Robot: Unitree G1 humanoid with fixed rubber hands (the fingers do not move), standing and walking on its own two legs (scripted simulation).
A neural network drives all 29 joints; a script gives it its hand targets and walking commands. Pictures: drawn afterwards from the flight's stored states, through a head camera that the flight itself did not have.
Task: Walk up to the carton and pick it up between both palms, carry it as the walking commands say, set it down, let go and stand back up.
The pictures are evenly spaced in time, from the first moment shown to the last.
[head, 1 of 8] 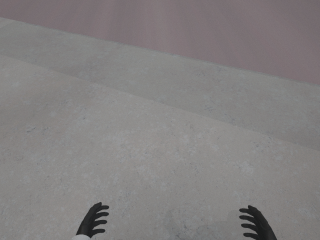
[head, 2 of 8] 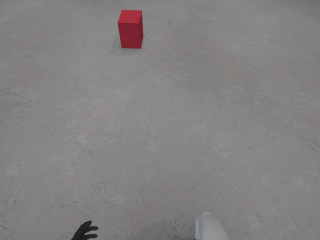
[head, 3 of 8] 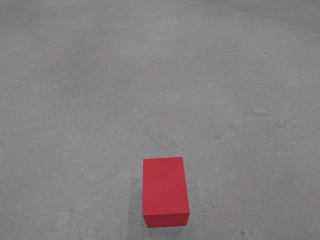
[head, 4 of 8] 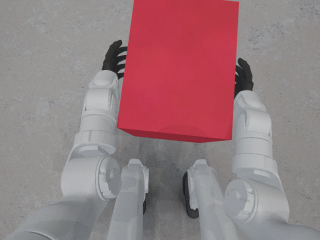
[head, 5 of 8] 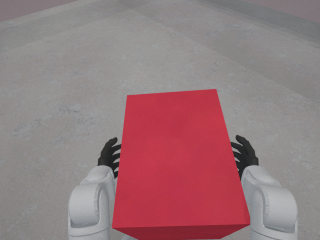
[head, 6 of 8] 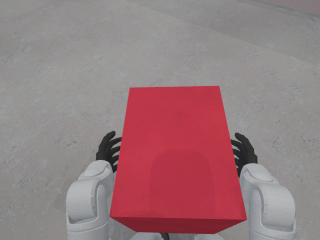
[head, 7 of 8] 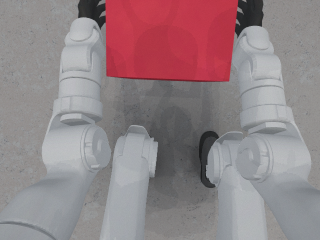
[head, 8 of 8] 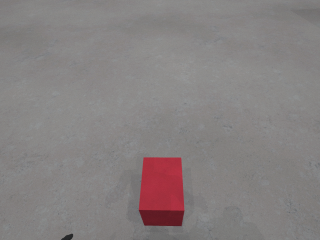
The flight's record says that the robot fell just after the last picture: no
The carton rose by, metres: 0.66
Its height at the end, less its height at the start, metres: +0.00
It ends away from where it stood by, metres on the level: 1.52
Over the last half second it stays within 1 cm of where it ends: yes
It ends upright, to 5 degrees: yes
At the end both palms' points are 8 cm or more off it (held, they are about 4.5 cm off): yes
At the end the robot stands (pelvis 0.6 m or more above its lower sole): yes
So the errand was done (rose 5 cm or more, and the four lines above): yes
